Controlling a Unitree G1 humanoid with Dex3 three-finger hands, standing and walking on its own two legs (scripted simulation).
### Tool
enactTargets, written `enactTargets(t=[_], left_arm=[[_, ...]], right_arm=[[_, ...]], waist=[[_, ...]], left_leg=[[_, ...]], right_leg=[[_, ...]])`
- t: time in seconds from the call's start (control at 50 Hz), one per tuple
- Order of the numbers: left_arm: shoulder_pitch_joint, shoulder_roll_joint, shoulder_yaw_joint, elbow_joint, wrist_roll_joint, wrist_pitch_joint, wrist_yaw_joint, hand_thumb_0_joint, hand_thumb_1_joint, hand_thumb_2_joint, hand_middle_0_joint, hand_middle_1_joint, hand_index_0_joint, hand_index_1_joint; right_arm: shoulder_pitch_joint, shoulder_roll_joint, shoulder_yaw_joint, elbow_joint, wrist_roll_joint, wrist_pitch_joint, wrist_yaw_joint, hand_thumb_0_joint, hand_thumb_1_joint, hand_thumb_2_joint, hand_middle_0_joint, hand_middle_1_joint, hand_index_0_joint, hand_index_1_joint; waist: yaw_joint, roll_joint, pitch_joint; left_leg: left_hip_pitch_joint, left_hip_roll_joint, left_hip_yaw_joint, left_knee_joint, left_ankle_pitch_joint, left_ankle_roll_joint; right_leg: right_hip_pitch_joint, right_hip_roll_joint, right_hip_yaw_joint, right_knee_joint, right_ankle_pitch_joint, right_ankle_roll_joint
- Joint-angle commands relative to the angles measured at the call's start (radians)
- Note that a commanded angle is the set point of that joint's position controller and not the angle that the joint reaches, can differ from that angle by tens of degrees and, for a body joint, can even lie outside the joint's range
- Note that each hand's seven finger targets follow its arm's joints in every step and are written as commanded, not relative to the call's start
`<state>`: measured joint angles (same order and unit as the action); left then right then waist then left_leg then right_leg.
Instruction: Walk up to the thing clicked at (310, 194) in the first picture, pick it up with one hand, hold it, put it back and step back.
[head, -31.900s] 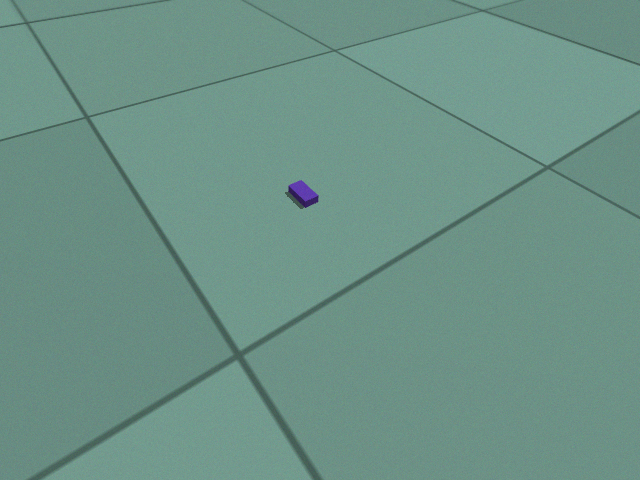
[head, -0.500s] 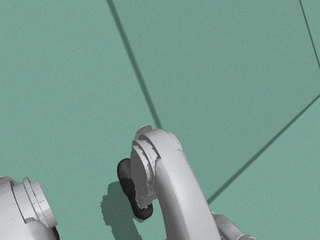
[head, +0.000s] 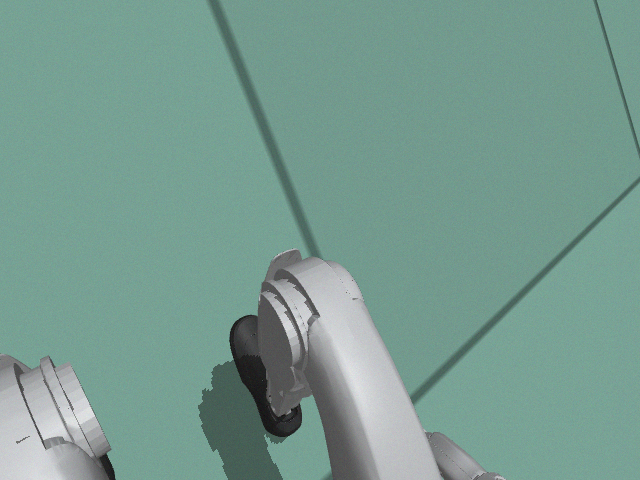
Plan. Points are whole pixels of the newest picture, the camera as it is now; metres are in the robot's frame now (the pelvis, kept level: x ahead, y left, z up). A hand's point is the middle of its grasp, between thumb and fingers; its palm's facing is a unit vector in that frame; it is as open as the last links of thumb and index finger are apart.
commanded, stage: open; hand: left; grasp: from above
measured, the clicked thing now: out of the picture +0.46 +0.35 -0.29
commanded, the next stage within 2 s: withdraw in 0.24 s
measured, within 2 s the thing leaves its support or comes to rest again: neither
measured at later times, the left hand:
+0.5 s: hand out of the picture +0.47 +0.34 -0.25, palm faces -0.40 -0.16 -0.90, open 13.9 cm
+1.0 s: hand out of the picture +0.43 +0.35 -0.10, palm faces -0.54 -0.16 -0.83, open 13.8 cm
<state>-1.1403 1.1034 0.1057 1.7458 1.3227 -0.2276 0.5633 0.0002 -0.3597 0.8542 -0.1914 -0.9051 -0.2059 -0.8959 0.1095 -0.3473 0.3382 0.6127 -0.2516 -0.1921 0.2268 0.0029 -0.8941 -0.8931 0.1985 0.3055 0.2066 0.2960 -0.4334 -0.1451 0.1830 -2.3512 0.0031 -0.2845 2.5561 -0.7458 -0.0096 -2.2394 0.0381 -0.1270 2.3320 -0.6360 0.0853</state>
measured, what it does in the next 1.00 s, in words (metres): stands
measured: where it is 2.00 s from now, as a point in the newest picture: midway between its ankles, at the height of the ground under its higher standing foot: (196, 450)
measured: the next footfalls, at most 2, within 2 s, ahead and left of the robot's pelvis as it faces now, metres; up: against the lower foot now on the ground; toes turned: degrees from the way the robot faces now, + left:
none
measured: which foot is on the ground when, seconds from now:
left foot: down 0.00-1.00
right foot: down 0.00-1.00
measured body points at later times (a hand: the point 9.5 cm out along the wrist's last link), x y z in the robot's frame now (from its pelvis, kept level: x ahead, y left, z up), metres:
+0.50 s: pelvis +0.00 +0.00 +0.00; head +0.28 +0.14 +0.32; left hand +0.48 +0.35 -0.20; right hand +0.05 -0.25 -0.05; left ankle +0.05 +0.12 -0.27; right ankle +0.13 -0.14 -0.27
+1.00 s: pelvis -0.01 -0.01 +0.05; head +0.22 +0.10 +0.42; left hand +0.45 +0.36 -0.05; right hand +0.11 -0.27 -0.04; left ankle +0.05 +0.12 -0.27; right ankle +0.13 -0.14 -0.27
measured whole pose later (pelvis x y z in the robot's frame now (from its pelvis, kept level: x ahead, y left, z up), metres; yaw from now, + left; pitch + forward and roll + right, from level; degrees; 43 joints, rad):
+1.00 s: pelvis -0.01 -0.01 +0.05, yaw +7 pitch +33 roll -11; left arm -1.04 0.81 -0.01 1.32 1.13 -0.14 0.08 0.00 -0.47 0.99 -0.11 -0.99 -0.11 -0.99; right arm 0.13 -0.34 0.13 0.58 -0.11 0.01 0.15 0.00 -0.90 -0.89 0.20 0.30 0.21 0.30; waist -0.27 0.02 0.00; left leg -2.26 -0.01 -0.16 2.33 -0.66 0.00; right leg -2.17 -0.02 -0.05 2.20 -0.62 0.05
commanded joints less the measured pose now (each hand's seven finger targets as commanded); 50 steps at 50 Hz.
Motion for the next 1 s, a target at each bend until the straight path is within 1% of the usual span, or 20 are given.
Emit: enactTargets(t=[0.0, 0.04, 0.1, 0.16, 0.2, 0.3, 0.36, 0.38, 0.44, 0.5, 0.52, 0.58, 0.62, 0.66, 0.78, 0.8, 0.88, 0.92, 0.94, 0.98], left_arm=[[-0.231, 0.237, 0.020, -0.122, -0.013, -0.004, 0.036, 0.000, -0.492, 0.958, -0.078, -1.001, -0.083, -0.995], [-0.245, 0.242, 0.029, -0.141, -0.014, -0.009, 0.029, 0.000, -0.497, 0.958, -0.075, -1.011, -0.081, -1.004], [-0.210, 0.218, 0.002, -0.098, -0.014, -0.005, 0.024, 0.000, -0.499, 0.969, -0.071, -1.015, -0.075, -1.009], [-0.250, 0.235, 0.016, -0.158, -0.022, -0.007, 0.025, 0.000, -0.505, 0.971, -0.064, -1.023, -0.070, -1.016], [-0.206, 0.226, 0.011, -0.100, -0.026, -0.006, 0.028, 0.000, -0.509, 0.978, -0.066, -1.015, -0.068, -1.012], [-0.216, 0.211, 0.000, -0.111, -0.022, -0.016, 0.019, 0.000, -0.504, 0.980, -0.063, -1.022, -0.065, -1.018], [-0.261, 0.257, 0.026, -0.188, -0.011, -0.018, 0.028, 0.000, -0.510, 0.981, -0.075, -1.011, -0.083, -1.002], [-0.252, 0.252, 0.022, -0.149, -0.021, -0.013, 0.031, 0.000, -0.507, 0.979, -0.080, -1.007, -0.087, -0.998], [-0.282, 0.294, 0.068, -0.243, -0.004, -0.002, 0.038, 0.000, -0.516, 0.987, -0.078, -1.002, -0.081, -0.998], [-0.262, 0.233, 0.051, -0.353, -0.022, 0.022, 0.026, 0.000, -0.524, 0.990, -0.078, -0.992, -0.077, -0.992], [-0.246, 0.194, 0.034, -0.361, -0.034, 0.037, 0.010, 0.000, -0.525, 0.990, -0.077, -0.991, -0.076, -0.991], [-0.182, 0.212, 0.083, -0.529, -0.065, 0.082, -0.035, 0.000, -0.522, 0.993, -0.076, -0.991, -0.074, -0.992], [-0.149, 0.144, 0.067, -0.552, -0.089, 0.118, -0.080, 0.000, -0.509, 0.985, -0.086, -0.968, -0.082, -0.971], [-0.142, 0.027, 0.007, -0.545, -0.120, 0.151, -0.139, 0.000, -0.511, 0.990, -0.082, -0.976, -0.078, -0.979], [-0.125, -0.171, -0.111, -0.526, -0.189, 0.185, -0.365, 0.000, -0.499, 1.000, -0.088, -0.992, -0.084, -0.997], [-0.128, -0.173, -0.120, -0.549, -0.200, 0.178, -0.397, 0.000, -0.494, 1.001, -0.087, -0.999, -0.084, -1.003], [-0.155, -0.146, -0.114, -0.549, -0.215, 0.128, -0.472, 0.000, -0.482, 0.998, -0.096, -1.002, -0.094, -1.004], [-0.180, -0.102, -0.093, -0.559, -0.196, 0.085, -0.474, 0.000, -0.454, 0.975, -0.125, -0.974, -0.123, -0.978], [-0.185, -0.075, -0.083, -0.553, -0.187, 0.057, -0.462, 0.000, -0.456, 0.975, -0.134, -0.964, -0.128, -0.971], [-0.211, -0.033, -0.059, -0.558, -0.165, -0.004, -0.433, 0.000, -0.465, 0.975, -0.126, -0.963, -0.121, -0.969]], right_arm=[[0.189, -0.341, -0.092, 0.023, 0.006, 0.008, -0.011, 0.000, -0.888, -0.898, 0.201, 0.301, 0.201, 0.301], [0.191, -0.348, -0.096, 0.028, 0.002, 0.009, -0.009, 0.000, -0.890, -0.899, 0.201, 0.301, 0.201, 0.301], [0.183, -0.344, -0.096, 0.009, 0.004, 0.010, -0.009, 0.000, -0.889, -0.898, 0.201, 0.301, 0.201, 0.301], [0.195, -0.366, -0.115, 0.015, 0.002, 0.011, -0.015, 0.000, -0.890, -0.898, 0.201, 0.301, 0.201, 0.301], [0.205, -0.352, -0.103, 0.018, 0.001, 0.013, -0.017, 0.000, -0.890, -0.899, 0.201, 0.301, 0.201, 0.301], [0.197, -0.342, -0.094, 0.021, 0.003, 0.017, -0.018, 0.000, -0.888, -0.898, 0.201, 0.301, 0.201, 0.301], [0.208, -0.349, -0.098, 0.022, -0.001, 0.018, -0.019, 0.000, -0.905, -0.901, 0.201, 0.300, 0.201, 0.300], [0.191, -0.355, -0.110, 0.017, 0.006, 0.016, -0.024, 0.000, -0.905, -0.901, 0.201, 0.300, 0.201, 0.300], [0.208, -0.354, -0.118, 0.017, 0.002, 0.013, -0.018, 0.000, -0.904, -0.902, 0.201, 0.300, 0.201, 0.300], [0.199, -0.337, -0.157, 0.004, 0.017, 0.015, -0.010, 0.000, -0.906, -0.903, 0.201, 0.300, 0.200, 0.300], [0.196, -0.319, -0.163, 0.006, 0.020, 0.012, -0.003, 0.000, -0.907, -0.904, 0.200, 0.300, 0.200, 0.300], [0.212, -0.316, -0.220, 0.001, 0.050, 0.030, 0.008, 0.000, -0.903, -0.903, 0.200, 0.300, 0.200, 0.300], [0.221, -0.301, -0.250, 0.002, 0.071, 0.054, 0.019, 0.000, -0.899, -0.903, 0.200, 0.300, 0.200, 0.300], [0.230, -0.277, -0.264, 0.014, 0.096, 0.080, 0.027, 0.000, -0.899, -0.902, 0.200, 0.300, 0.200, 0.300], [0.287, -0.273, -0.313, 0.011, 0.135, 0.167, -0.010, 0.000, -0.898, -0.902, 0.200, 0.300, 0.200, 0.300], [0.278, -0.266, -0.316, 0.005, 0.142, 0.180, -0.021, 0.000, -0.895, -0.901, 0.200, 0.300, 0.200, 0.300], [0.274, -0.263, -0.316, -0.010, 0.147, 0.208, -0.078, 0.000, -0.893, -0.899, 0.200, 0.300, 0.200, 0.300], [0.271, -0.256, -0.304, -0.014, 0.142, 0.216, -0.098, 0.000, -0.893, -0.899, 0.200, 0.300, 0.200, 0.300], [0.249, -0.246, -0.295, -0.021, 0.140, 0.218, -0.106, 0.000, -0.896, -0.900, 0.200, 0.300, 0.200, 0.300], [0.235, -0.233, -0.277, -0.018, 0.132, 0.222, -0.121, 0.000, -0.896, -0.900, 0.200, 0.300, 0.200, 0.300]], waist=[[-0.043, 0.607, -0.614], [-0.044, 0.632, -0.617], [-0.055, 0.568, -0.592], [-0.044, 0.600, -0.652], [-0.049, 0.576, -0.638], [-0.057, 0.580, -0.617], [-0.043, 0.637, -0.654], [-0.036, 0.620, -0.632], [-0.024, 0.676, -0.686], [0.019, 0.759, -0.812], [0.021, 0.751, -0.798], [0.116, 0.836, -0.958], [0.134, 0.808, -0.958], [0.120, 0.718, -0.899], [0.068, 0.454, -0.754], [0.081, 0.435, -0.746], [0.074, 0.336, -0.689], [0.083, 0.323, -0.696], [0.099, 0.320, -0.709], [0.100, 0.311, -0.737]], left_leg=[[0.521, 0.042, 0.109, -0.279, 0.316, -0.004], [0.546, 0.047, 0.095, -0.286, 0.313, -0.011], [0.493, 0.039, 0.112, -0.285, 0.253, 0.005], [0.522, 0.038, 0.115, -0.273, 0.289, 0.004], [0.514, 0.041, 0.110, -0.285, 0.293, 0.003], [0.522, 0.043, 0.105, -0.276, 0.301, 0.000], [0.549, 0.042, 0.111, -0.278, 0.317, -0.004], [0.537, 0.040, 0.115, -0.291, 0.275, -0.003], [0.581, 0.044, 0.112, -0.294, 0.306, -0.011], [0.659, 0.039, 0.126, -0.319, 0.350, -0.017], [0.642, 0.036, 0.137, -0.316, 0.342, -0.013], [0.710, 0.026, 0.154, -0.356, 0.415, -0.020], [0.678, 0.020, 0.171, -0.362, 0.432, -0.014], [0.595, 0.013, 0.185, -0.381, 0.378, 0.000], [0.512, -0.004, 0.170, -0.454, 0.280, 0.023], [0.501, -0.009, 0.174, -0.472, 0.262, 0.026], [0.448, -0.026, 0.179, -0.466, 0.186, 0.031], [0.455, -0.028, 0.181, -0.449, 0.190, 0.031], [0.438, -0.027, 0.188, -0.439, 0.173, 0.033], [0.417, -0.029, 0.210, -0.400, 0.172, 0.039]], right_leg=[[0.347, 0.030, -0.150, -0.153, 0.282, -0.100], [0.320, 0.024, -0.154, -0.145, 0.268, -0.101], [0.352, 0.032, -0.147, -0.162, 0.244, -0.095], [0.356, 0.032, -0.145, -0.163, 0.269, -0.098], [0.380, 0.034, -0.149, -0.163, 0.274, -0.096], [0.360, 0.031, -0.153, -0.160, 0.275, -0.095], [0.359, 0.027, -0.148, -0.155, 0.285, -0.099], [0.358, 0.029, -0.145, -0.160, 0.253, -0.101], [0.345, 0.025, -0.149, -0.153, 0.270, -0.105], [0.366, 0.024, -0.137, -0.151, 0.305, -0.112], [0.357, 0.025, -0.132, -0.153, 0.302, -0.112], [0.354, 0.019, -0.115, -0.153, 0.324, -0.122], [0.321, 0.016, -0.103, -0.163, 0.329, -0.125], [0.306, 0.016, -0.085, -0.191, 0.300, -0.123], [0.343, 0.001, -0.060, -0.287, 0.234, -0.125], [0.359, -0.002, -0.054, -0.299, 0.214, -0.126], [0.358, -0.016, -0.033, -0.341, 0.121, -0.132], [0.349, -0.019, -0.029, -0.338, 0.113, -0.134], [0.353, -0.016, -0.025, -0.333, 0.093, -0.134], [0.373, -0.016, -0.016, -0.335, 0.092, -0.125]])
